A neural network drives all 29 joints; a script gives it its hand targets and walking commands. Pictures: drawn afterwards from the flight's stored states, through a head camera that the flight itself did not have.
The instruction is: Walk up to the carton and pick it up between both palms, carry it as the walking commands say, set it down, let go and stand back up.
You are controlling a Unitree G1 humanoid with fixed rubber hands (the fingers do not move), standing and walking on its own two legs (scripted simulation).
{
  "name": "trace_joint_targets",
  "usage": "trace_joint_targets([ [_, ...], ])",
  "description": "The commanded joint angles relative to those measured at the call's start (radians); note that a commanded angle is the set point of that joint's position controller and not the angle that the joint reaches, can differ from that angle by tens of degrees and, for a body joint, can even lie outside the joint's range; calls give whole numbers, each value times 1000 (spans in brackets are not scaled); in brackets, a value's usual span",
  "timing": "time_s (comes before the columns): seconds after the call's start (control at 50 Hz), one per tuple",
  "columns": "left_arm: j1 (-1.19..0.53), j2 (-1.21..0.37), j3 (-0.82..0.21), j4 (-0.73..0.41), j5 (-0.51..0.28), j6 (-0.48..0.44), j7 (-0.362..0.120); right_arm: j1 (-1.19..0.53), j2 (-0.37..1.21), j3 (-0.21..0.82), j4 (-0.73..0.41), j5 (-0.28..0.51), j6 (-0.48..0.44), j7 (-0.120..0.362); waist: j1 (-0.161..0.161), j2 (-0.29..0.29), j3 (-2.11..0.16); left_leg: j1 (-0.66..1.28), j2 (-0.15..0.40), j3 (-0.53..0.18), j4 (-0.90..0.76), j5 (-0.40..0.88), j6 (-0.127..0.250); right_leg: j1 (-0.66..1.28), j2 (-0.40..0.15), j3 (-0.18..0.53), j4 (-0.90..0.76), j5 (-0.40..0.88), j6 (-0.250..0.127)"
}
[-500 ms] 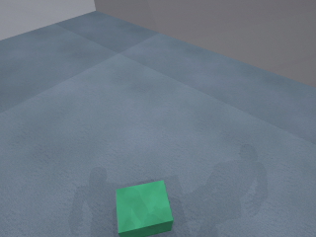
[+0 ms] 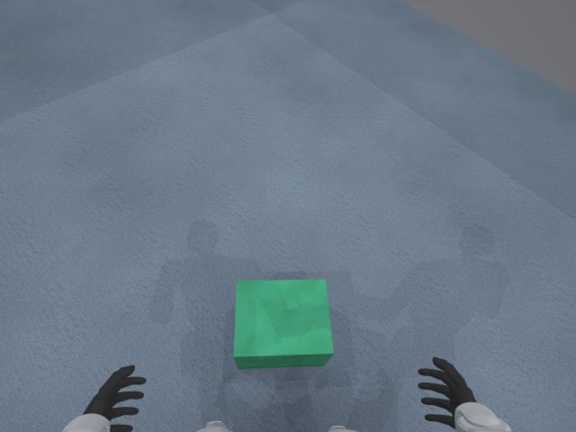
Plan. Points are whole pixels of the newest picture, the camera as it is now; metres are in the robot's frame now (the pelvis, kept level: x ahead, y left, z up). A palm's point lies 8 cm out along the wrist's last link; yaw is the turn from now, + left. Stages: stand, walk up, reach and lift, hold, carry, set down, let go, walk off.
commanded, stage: reach and lift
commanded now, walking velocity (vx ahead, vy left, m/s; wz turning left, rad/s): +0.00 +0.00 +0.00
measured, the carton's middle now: (281, 324) +0.44 -0.03 -0.66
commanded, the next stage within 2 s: none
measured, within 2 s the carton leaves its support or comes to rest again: neither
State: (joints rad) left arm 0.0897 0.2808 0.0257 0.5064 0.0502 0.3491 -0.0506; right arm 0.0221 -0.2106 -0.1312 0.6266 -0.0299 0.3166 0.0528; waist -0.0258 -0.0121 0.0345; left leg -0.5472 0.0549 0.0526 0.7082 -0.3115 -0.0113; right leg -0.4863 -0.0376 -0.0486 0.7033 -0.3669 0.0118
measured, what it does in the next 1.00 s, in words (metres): lowers itself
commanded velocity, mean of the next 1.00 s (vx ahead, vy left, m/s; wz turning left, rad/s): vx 0.00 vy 0.00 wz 0.00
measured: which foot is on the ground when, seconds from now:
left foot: down 0.00-1.00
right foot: down 0.00-1.00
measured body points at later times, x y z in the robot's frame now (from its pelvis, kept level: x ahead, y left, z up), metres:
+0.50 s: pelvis -0.06 +0.01 -0.05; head +0.09 +0.01 +0.37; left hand +0.28 +0.24 -0.15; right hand +0.24 -0.26 -0.14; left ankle +0.02 +0.12 -0.72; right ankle -0.01 -0.13 -0.72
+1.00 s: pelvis -0.07 +0.00 -0.08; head +0.18 +0.00 +0.29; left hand +0.40 +0.23 -0.18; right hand +0.38 -0.26 -0.17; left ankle +0.02 +0.12 -0.72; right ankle -0.01 -0.13 -0.72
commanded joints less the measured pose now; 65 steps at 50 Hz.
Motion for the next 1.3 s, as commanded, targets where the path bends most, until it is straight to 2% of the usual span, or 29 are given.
trace_joint_targets([
  [0.0,-87,78,43,-87,4,-57,21,-16,-157,-70,-45,0,-63,21,-29,91,-333,253,-75,-82,82,406,-12,-198,73,18,37,370,-29],
  [0.12,-110,85,54,-116,-33,-54,52,-43,-194,-54,-111,40,-67,39,-30,43,-437,161,-89,-79,145,356,0,-229,79,7,115,351,-10],
  [0.18,-143,77,69,-118,-37,-40,62,-89,-203,-44,-136,55,-55,43,-18,32,-422,125,-90,-75,138,286,0,-259,82,-1,118,277,-6],
  [0.26,-298,79,81,-80,-51,-28,62,-251,-216,-33,-122,80,-37,51,-19,27,-362,35,-79,-64,133,102,2,-324,78,-3,116,110,-8],
  [0.32,-427,97,101,-43,-55,-15,55,-366,-215,-26,-108,97,-19,49,-20,21,-373,-5,-72,-54,144,11,3,-342,72,-4,120,33,-8],
  [0.48,-673,116,140,95,-59,14,44,-586,-225,-44,-12,99,20,28,-22,22,-440,-84,-73,-36,187,-39,-2,-414,67,-4,157,-24,-9],
  [0.62,-871,131,165,132,-69,-13,56,-756,-253,-76,37,104,-4,16,-23,32,-607,-123,-82,-29,237,41,-5,-479,78,0,200,31,-8],
  [0.76,-1006,154,193,165,-80,-64,69,-909,-292,-92,68,128,-53,16,-7,27,-761,-187,-91,-25,273,124,-2,-513,91,5,234,96,2],
  [0.9,-1129,178,228,213,-90,-109,59,-1062,-316,-113,119,138,-93,30,10,16,-835,-248,-92,-23,288,179,8,-556,95,12,254,140,10],
  [1.02,-1231,181,260,240,-92,-137,54,-1197,-335,-136,156,121,-122,40,29,5,-916,-254,-92,-34,312,291,10,-592,100,18,282,228,11],
  [1.16,-1351,180,296,236,-87,-154,55,-1338,-365,-176,197,86,-141,43,31,11,-1021,-226,-91,-47,348,428,6,-652,107,18,310,332,9],
  [1.28,-1423,186,338,228,-68,-161,49,-1432,-370,-201,199,55,-149,41,47,3,-1110,-238,-93,-45,371,508,2,-647,109,23,331,420,16],
])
